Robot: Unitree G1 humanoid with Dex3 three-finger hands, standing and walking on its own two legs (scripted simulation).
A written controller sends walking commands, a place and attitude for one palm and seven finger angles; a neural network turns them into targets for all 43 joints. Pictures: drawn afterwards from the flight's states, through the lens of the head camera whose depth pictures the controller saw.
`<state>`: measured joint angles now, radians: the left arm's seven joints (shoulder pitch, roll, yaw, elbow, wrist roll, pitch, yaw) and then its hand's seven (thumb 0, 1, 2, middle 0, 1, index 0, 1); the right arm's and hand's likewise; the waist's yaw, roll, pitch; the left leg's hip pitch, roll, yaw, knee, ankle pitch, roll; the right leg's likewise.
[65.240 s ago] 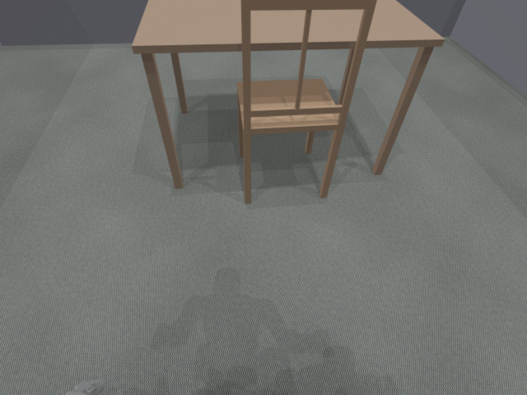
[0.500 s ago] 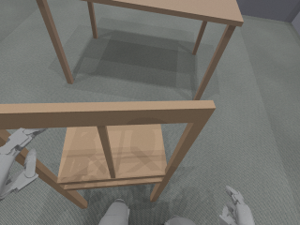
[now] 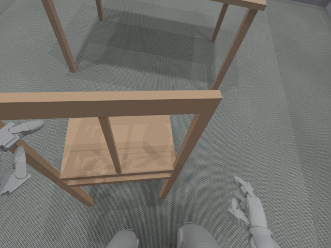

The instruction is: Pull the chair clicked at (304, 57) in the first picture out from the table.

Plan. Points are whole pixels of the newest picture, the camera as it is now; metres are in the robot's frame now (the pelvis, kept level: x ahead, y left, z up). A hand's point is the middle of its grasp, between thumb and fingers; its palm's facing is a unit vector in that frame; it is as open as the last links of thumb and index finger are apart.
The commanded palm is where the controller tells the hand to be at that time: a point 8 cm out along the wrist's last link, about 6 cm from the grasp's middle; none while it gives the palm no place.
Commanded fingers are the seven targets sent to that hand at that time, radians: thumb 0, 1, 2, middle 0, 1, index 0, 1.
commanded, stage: stop stepping back and stand still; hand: left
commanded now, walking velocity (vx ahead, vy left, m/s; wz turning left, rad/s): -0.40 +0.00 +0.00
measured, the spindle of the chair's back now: (113, 150) +0.33 +0.17 -0.04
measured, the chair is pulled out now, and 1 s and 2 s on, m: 0.74 0.75 0.75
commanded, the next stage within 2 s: let the arm hang, fingers relaxed in 1.02 s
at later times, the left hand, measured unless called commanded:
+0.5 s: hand (23, 221) +0.14 +0.23 +0.14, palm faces +0.42 -0.79 -0.45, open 7.4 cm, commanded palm +0.07 +0.25 +0.18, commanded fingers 0.00 0.90 0.90 -0.20 -0.30 -0.20 -0.30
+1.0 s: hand out of the picture +0.10 +0.20 +0.13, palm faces +0.41 -0.84 -0.37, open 7.5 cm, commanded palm +0.05 +0.25 +0.18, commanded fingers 0.00 0.90 0.90 -0.20 -0.30 -0.20 -0.30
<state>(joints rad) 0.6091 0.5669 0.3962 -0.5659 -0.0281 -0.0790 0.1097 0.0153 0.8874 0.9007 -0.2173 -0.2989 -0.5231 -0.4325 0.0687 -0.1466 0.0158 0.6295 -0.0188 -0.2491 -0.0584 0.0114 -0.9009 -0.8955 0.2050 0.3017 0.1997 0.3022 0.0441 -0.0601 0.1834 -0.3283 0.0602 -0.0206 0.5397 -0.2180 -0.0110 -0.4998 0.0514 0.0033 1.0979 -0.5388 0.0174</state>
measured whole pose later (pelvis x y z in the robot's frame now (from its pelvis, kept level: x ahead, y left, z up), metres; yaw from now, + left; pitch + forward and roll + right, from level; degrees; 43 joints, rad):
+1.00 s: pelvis -0.10 -0.05 +0.00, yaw -1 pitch -3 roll -1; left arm 0.51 0.33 0.33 -0.38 -0.03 -0.15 0.15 0.02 0.89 0.90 -0.20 -0.30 -0.20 -0.30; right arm 0.23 -0.19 0.02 0.65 0.01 -0.14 -0.08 0.01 -0.90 -0.90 0.21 0.30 0.20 0.30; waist 0.00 0.00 0.00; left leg -0.25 0.04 0.01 0.50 -0.21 0.00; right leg -0.21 -0.05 -0.05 0.43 -0.18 0.04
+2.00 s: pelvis -0.09 -0.08 +0.00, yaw +0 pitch -1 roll +0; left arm 0.36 0.11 -0.01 1.07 0.01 0.02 0.02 0.01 0.91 0.90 -0.20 -0.29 -0.20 -0.30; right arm 0.39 -0.10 0.01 1.08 -0.01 -0.01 -0.02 0.00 -0.91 -0.90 0.20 0.30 0.20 0.30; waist 0.00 0.02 0.00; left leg -0.27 0.05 -0.02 0.50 -0.22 -0.04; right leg -0.26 -0.04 -0.08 0.52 -0.24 0.00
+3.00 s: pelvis -0.08 -0.09 +0.00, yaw +0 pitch -2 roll +0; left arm 0.34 0.10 0.01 1.08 0.01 0.00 0.03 0.01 0.91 0.90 -0.20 -0.29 -0.20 -0.30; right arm 0.36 -0.10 0.00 1.11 -0.01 -0.02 -0.04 0.00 -0.91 -0.90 0.20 0.30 0.19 0.30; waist 0.00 0.02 0.02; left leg -0.23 0.06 -0.03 0.47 -0.22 -0.05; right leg -0.22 -0.03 -0.09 0.49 -0.25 -0.02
